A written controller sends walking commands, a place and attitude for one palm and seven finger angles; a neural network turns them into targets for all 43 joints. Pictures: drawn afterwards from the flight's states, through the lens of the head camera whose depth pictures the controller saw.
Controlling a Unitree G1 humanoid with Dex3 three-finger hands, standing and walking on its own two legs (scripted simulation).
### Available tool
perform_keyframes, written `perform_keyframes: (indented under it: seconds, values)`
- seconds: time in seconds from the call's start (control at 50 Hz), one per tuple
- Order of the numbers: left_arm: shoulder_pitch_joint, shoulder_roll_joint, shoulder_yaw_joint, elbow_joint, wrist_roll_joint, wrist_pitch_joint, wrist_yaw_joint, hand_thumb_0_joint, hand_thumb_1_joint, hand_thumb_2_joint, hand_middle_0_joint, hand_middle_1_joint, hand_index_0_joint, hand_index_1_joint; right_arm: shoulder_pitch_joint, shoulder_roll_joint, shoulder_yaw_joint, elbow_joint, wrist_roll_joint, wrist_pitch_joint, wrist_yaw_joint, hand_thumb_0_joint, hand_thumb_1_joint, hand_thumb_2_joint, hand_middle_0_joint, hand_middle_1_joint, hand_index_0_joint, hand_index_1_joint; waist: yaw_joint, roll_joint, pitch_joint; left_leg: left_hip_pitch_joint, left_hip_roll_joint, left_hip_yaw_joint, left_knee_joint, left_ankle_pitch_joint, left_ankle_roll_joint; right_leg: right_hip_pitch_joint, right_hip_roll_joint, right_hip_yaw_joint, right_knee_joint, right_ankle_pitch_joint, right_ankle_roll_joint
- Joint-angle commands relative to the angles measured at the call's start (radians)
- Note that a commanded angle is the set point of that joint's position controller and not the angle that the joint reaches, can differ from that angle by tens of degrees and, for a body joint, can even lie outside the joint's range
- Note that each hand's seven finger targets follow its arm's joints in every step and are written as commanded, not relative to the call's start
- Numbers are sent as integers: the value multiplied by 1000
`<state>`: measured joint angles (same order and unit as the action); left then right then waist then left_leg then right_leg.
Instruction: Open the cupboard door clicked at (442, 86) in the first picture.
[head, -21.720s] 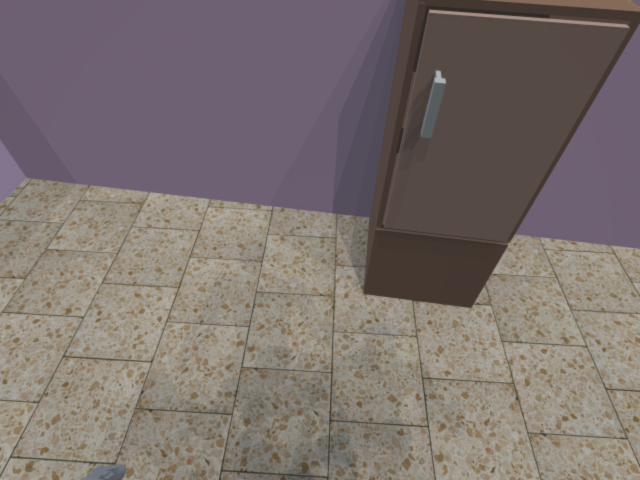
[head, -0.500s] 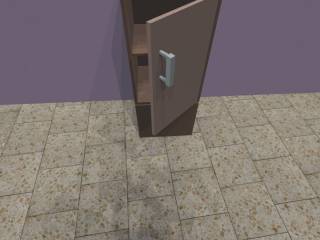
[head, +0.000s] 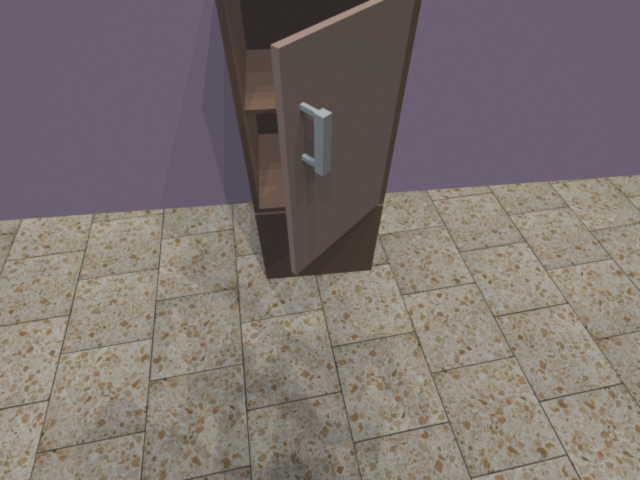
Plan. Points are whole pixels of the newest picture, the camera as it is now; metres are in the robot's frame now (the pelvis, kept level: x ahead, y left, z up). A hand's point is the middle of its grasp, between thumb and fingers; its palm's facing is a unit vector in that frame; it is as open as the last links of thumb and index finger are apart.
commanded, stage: walk to a spot facing it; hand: left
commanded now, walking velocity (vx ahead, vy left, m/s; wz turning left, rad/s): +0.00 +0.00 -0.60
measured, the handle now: (314, 139) +0.66 +0.06 +0.04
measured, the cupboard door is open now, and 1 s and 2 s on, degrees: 41 41 41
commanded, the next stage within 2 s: none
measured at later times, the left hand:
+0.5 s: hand out of the picture +0.05 +0.16 -0.17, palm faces -0.19 -0.95 -0.25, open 7.4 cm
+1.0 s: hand (246, 465) +0.17 +0.13 -0.18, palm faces -0.49 -0.82 -0.30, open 7.4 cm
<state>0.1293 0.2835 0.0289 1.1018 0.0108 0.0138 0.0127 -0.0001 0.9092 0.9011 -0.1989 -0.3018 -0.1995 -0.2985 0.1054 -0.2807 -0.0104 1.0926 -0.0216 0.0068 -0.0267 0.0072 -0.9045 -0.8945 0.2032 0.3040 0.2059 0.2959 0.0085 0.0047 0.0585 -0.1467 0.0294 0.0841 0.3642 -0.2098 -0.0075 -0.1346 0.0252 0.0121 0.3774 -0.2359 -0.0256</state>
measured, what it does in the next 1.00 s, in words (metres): steps on the spot, turning right: left foot, then right foot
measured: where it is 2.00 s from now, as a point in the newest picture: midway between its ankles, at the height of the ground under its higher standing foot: outside the picture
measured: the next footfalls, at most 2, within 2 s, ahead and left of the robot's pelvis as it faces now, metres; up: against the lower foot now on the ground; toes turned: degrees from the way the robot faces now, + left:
left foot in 0.64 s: +0.05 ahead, +0.13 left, +0.00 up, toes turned -23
right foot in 0.90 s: -0.03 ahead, -0.16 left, +0.00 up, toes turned -29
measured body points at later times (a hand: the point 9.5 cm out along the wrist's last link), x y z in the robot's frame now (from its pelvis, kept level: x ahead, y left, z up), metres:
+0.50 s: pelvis -0.02 -0.03 +0.00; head +0.04 -0.05 +0.44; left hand +0.06 +0.21 -0.15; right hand +0.02 -0.29 -0.15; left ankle -0.01 +0.14 -0.69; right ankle -0.02 -0.11 -0.75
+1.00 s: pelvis -0.04 -0.02 -0.02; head +0.01 -0.06 +0.42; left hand +0.19 +0.17 -0.15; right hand -0.11 -0.30 -0.17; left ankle +0.02 +0.13 -0.70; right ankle -0.07 -0.14 -0.75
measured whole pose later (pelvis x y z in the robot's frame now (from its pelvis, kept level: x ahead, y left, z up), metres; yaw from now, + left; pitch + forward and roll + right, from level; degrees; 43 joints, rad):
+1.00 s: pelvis -0.04 -0.02 -0.02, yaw -32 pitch +0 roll +0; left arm 0.14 0.28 0.08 0.88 0.03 0.04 -0.02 0.00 0.91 0.90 -0.20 -0.30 -0.20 -0.30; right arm 0.16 -0.28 -0.05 0.91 -0.01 0.05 -0.02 0.01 -0.90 -0.89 0.20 0.30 0.21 0.30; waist 0.00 0.01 0.13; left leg -0.43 0.09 0.01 1.03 -0.54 -0.06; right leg -0.38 0.02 0.05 0.66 -0.28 -0.01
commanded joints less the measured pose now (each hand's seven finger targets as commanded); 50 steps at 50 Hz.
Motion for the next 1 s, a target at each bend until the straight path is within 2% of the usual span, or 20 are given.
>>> perform_keyframes:
  seconds: [0.0,0.1,0.16,0.2,0.24,0.32,0.48,0.56,0.58,0.6,0.62,0.64,0.72,0.78,0.82,0.84,0.86,0.88,0.92,0.98]
  values:
    - [35,134,41,-100,7,14,3,0,900,900,-200,-300,-200,-300,91,-141,-54,-76,-2,11,-18,0,-900,-900,200,300,200,300,-25,32,-74,88,170,-71,40,255,38,-123,-98,101,118,339,-21]
    - [39,77,55,-169,5,42,-17,0,900,900,-200,-300,-200,-300,83,-165,-76,-133,-15,4,-20,0,-900,-900,200,300,200,300,-8,207,-37,0,370,-193,-58,265,187,-244,-38,22,503,-300,3]
    - [176,71,70,-157,11,33,-27,0,900,900,-200,-300,-200,-300,-7,-153,-80,-175,-9,3,-19,0,-900,-900,200,300,200,300,78,63,-64,-130,282,-46,149,230,94,-35,-62,17,234,-64,-5]
    - [219,225,99,-158,22,18,-6,0,900,900,-200,-300,-200,-300,-34,-59,-74,-222,12,21,-8,0,-900,-900,200,300,200,300,91,-361,-10,-380,-19,28,647,-421,-32,-35,-381,544,-129,312,-153]
    - [121,170,96,-196,16,18,7,0,900,900,-200,-300,-200,-300,-18,-74,-82,-201,10,32,-5,0,-900,-900,200,300,200,300,29,-189,10,-426,22,-134,829,-302,-23,-104,-300,527,-119,64,-206]
    - [120,117,91,-202,14,0,20,0,900,900,-200,-300,-200,-300,12,-23,-67,-196,10,23,-6,0,-900,-900,200,300,200,300,10,-92,-115,-373,29,-112,704,-226,-48,21,-235,398,-24,375,-187]
    - [163,139,108,-190,20,11,11,0,900,900,-200,-300,-200,-300,-28,-10,-67,-232,23,13,-15,0,-900,-900,200,300,200,300,37,-138,-123,-304,-15,-110,458,-245,-41,67,-197,470,-8,425,-178]
    - [89,131,104,-214,15,18,7,0,900,900,-200,-300,-200,-300,66,-19,-69,-217,29,1,-22,0,-900,-900,200,300,200,300,-21,-126,-137,-68,-24,-119,144,-111,-28,-91,-143,473,49,348,-106]
    - [67,108,97,-229,7,20,3,0,900,900,-200,-300,-200,-300,113,-52,-73,-205,24,-7,-29,0,-900,-900,200,300,200,300,-46,-56,-149,93,33,-155,13,-56,-9,-226,-86,414,100,234,-56]
    - [74,50,84,-255,-5,22,-9,0,900,900,-200,-300,-200,-300,119,-142,-89,-214,7,-16,-35,0,-900,-900,200,300,200,300,-43,205,-124,206,262,-401,-96,-54,72,-446,55,261,256,-61,8]
    - [41,59,82,-283,-1,17,-22,0,900,900,-200,-300,-200,-300,121,-197,-94,-235,-7,-11,-39,0,-900,-900,200,300,200,300,-45,304,-88,117,466,-542,-140,53,186,-487,58,69,506,-361,60]
    - [32,82,92,-310,11,7,-35,0,900,900,-200,-300,-200,-300,85,-207,-94,-267,-14,-10,-44,0,-900,-900,200,300,200,300,-27,144,-64,-52,482,-508,-102,123,240,-432,-5,57,673,-343,76]
    - [10,49,80,-288,8,25,-48,0,900,900,-200,-300,-200,-300,51,-131,-79,-271,-25,-16,-30,0,-900,-900,200,300,200,300,1,233,-73,9,265,-172,50,513,133,-416,-26,-8,657,-279,76]
    - [4,39,69,-293,7,19,-57,0,900,900,-200,-300,-200,-300,105,-167,-90,-261,-22,-10,-24,0,-900,-900,200,300,200,300,-24,215,-110,4,250,-111,118,517,91,-241,12,-100,406,-214,55]
    - [73,60,77,-274,4,17,-58,0,900,900,-200,-300,-200,-300,81,-179,-94,-268,-12,-5,-17,0,-900,-900,200,300,200,300,17,197,-95,-93,235,-72,189,380,49,-82,19,-117,233,-41,39]
    - [137,104,88,-259,6,12,-53,0,900,900,-200,-300,-200,-300,64,-161,-91,-287,-5,-1,-11,0,-900,-900,200,300,200,300,50,107,-100,-204,197,-43,307,222,8,55,-33,-42,110,107,11]
    - [179,228,111,-252,19,2,-35,0,900,900,-200,-300,-200,-300,66,-77,-76,-321,9,1,-2,0,-900,-900,200,300,200,300,63,-244,-123,-413,51,69,553,-167,-63,180,-302,372,-23,328,-96]
    - [232,292,117,-240,9,3,-22,0,900,900,-200,-300,-200,-300,20,-80,-63,-342,15,8,-7,0,-900,-900,200,300,200,300,113,-321,-137,-443,37,-46,736,-482,-60,98,-439,529,-59,408,-223]
    - [79,231,108,-281,22,18,-11,0,900,900,-200,-300,-200,-300,28,-95,-70,-314,14,13,-2,0,-900,-900,200,300,200,300,38,-298,-73,-430,62,-103,801,-367,-45,-83,-310,474,-63,25,-208]
    - [2,187,95,-298,26,16,-1,0,900,900,-200,-300,-200,-300,87,-50,-57,-278,15,6,4,0,-900,-900,200,300,200,300,-14,-182,-119,-265,51,-75,562,-303,-49,-139,-245,350,22,247,-167]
